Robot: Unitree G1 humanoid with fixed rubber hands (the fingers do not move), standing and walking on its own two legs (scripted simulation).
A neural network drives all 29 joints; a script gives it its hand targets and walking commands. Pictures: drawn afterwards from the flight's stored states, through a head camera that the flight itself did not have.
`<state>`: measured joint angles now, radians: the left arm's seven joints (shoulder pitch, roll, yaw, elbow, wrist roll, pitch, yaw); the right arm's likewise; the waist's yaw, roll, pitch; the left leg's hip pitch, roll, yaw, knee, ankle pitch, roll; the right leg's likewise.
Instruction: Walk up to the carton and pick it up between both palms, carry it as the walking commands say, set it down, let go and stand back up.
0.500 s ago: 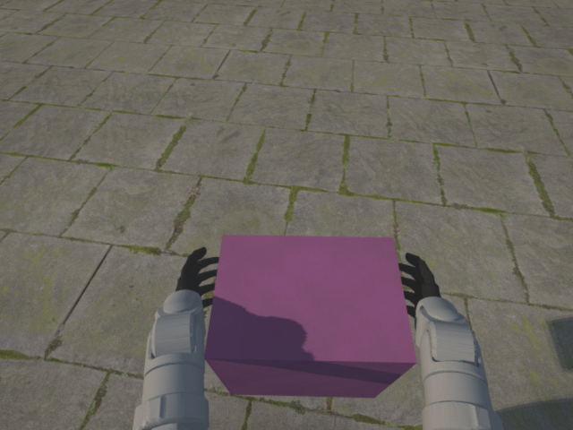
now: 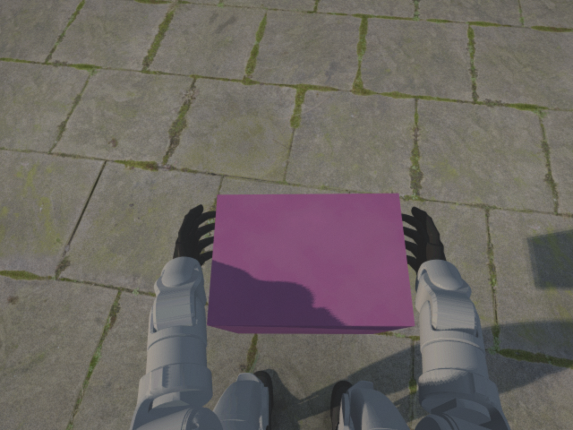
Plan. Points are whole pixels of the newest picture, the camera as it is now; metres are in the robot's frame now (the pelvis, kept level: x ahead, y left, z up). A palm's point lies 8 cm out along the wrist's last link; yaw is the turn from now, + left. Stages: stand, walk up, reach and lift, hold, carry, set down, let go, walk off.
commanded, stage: set down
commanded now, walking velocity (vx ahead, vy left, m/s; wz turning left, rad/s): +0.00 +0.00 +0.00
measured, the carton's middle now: (306, 274) +0.34 +0.01 -0.13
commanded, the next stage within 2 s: none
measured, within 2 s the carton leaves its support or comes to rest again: neither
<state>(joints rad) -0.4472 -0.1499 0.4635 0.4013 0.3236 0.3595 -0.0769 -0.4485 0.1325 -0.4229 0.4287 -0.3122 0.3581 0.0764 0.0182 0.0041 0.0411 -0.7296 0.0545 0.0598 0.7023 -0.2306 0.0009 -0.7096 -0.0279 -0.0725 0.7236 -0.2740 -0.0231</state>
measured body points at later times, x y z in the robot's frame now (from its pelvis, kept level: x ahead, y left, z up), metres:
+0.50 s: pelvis -0.03 +0.01 -0.07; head +0.18 +0.01 +0.33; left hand +0.38 +0.18 -0.14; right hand +0.38 -0.16 -0.14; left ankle +0.06 +0.13 -0.71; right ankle +0.04 -0.11 -0.71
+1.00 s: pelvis -0.04 +0.01 -0.15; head +0.20 +0.01 +0.23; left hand +0.40 +0.18 -0.23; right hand +0.41 -0.17 -0.23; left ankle +0.06 +0.13 -0.71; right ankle +0.04 -0.11 -0.71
